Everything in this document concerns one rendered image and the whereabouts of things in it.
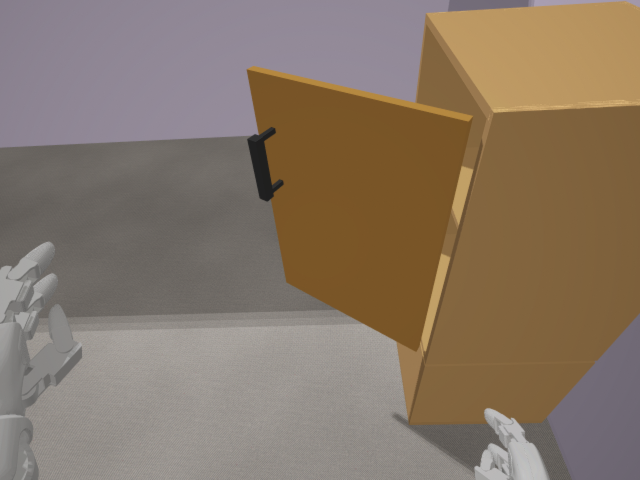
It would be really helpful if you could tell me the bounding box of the cupboard door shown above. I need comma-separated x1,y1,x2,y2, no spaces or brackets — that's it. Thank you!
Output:
247,66,473,352

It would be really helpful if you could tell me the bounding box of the robot left hand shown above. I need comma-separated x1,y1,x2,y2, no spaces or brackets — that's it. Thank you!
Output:
0,242,82,417

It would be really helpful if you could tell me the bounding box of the handle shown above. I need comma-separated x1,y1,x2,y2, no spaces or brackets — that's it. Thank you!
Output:
247,127,284,202

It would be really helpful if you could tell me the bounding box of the left robot forearm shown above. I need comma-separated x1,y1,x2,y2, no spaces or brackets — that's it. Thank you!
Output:
0,414,39,480

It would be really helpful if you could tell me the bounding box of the robot right hand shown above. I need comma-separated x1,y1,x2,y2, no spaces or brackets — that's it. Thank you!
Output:
474,408,550,480

